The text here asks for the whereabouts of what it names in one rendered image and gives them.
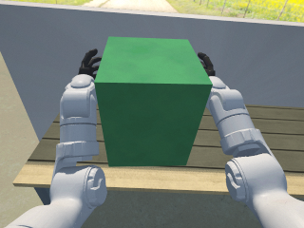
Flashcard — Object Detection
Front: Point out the left robot forearm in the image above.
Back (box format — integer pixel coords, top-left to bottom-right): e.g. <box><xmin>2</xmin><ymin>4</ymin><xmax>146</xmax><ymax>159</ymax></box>
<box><xmin>49</xmin><ymin>74</ymin><xmax>100</xmax><ymax>200</ymax></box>

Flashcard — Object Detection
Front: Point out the left robot hand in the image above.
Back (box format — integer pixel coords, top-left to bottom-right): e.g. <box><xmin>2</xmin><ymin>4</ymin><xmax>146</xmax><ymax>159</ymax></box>
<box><xmin>78</xmin><ymin>48</ymin><xmax>103</xmax><ymax>80</ymax></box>

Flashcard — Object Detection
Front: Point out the right robot hand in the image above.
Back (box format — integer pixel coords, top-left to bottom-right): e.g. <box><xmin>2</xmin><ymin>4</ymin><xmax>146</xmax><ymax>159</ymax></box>
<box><xmin>198</xmin><ymin>52</ymin><xmax>216</xmax><ymax>77</ymax></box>

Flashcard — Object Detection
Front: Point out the carton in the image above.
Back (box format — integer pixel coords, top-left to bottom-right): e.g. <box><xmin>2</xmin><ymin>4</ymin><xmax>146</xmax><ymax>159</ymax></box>
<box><xmin>94</xmin><ymin>36</ymin><xmax>213</xmax><ymax>167</ymax></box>

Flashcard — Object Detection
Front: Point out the right robot upper arm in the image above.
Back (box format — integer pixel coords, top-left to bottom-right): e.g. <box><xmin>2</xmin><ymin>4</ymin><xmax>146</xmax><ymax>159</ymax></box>
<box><xmin>224</xmin><ymin>152</ymin><xmax>304</xmax><ymax>228</ymax></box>

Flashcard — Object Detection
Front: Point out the left robot upper arm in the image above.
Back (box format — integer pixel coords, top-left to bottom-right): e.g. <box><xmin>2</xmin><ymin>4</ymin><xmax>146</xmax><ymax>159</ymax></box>
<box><xmin>4</xmin><ymin>164</ymin><xmax>107</xmax><ymax>228</ymax></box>

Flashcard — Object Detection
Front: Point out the right robot forearm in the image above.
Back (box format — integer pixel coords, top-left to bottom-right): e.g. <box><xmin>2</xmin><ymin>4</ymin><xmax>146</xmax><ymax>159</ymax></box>
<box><xmin>205</xmin><ymin>76</ymin><xmax>288</xmax><ymax>190</ymax></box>

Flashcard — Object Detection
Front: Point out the table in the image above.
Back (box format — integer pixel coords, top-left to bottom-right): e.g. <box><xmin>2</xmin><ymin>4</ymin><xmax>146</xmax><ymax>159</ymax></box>
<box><xmin>12</xmin><ymin>104</ymin><xmax>304</xmax><ymax>205</ymax></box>

